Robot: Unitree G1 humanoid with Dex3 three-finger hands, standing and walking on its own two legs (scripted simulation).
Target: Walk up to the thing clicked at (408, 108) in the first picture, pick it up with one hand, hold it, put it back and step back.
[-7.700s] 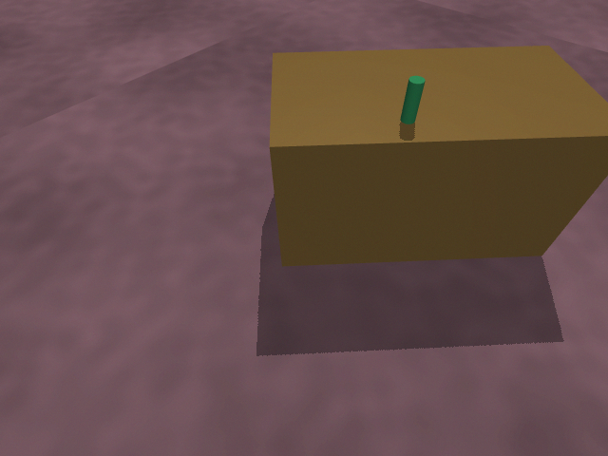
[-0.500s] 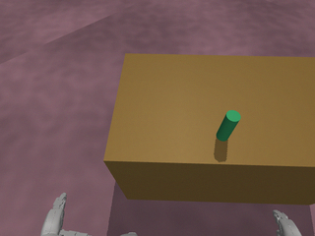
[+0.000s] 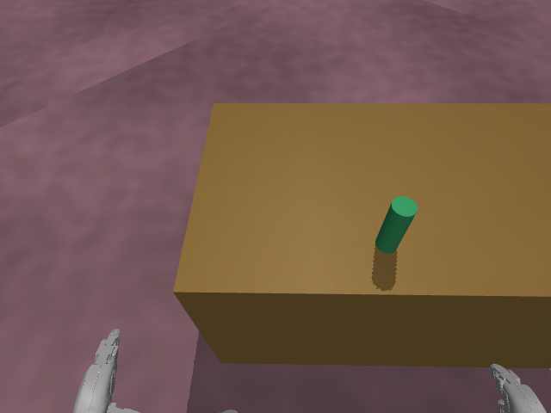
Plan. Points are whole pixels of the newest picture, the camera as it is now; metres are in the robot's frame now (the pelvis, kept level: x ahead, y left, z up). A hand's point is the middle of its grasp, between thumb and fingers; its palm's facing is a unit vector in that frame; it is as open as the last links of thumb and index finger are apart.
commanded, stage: go down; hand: right
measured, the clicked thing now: (394, 226) +0.45 -0.19 -0.07
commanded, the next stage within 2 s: approach in 1.98 s
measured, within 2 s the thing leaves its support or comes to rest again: neither
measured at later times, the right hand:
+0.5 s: hand (504, 384) +0.19 -0.29 -0.06, palm faces +0.16 +0.94 -0.30, open 17.5 cm
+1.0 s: hand (528, 294) +0.30 -0.34 -0.01, palm faces +0.17 +0.98 -0.13, open 17.6 cm
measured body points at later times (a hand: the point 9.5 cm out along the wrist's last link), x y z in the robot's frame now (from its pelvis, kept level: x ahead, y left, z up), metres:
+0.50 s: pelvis -0.02 +0.00 -0.01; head +0.02 -0.01 +0.44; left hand +0.15 +0.26 -0.03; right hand +0.18 -0.34 -0.04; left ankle -0.01 +0.13 -0.70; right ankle -0.03 -0.11 -0.70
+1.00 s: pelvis -0.03 +0.00 +0.00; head +0.04 -0.03 +0.44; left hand +0.11 +0.26 -0.04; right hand +0.29 -0.40 +0.00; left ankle -0.01 +0.13 -0.70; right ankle -0.03 -0.11 -0.70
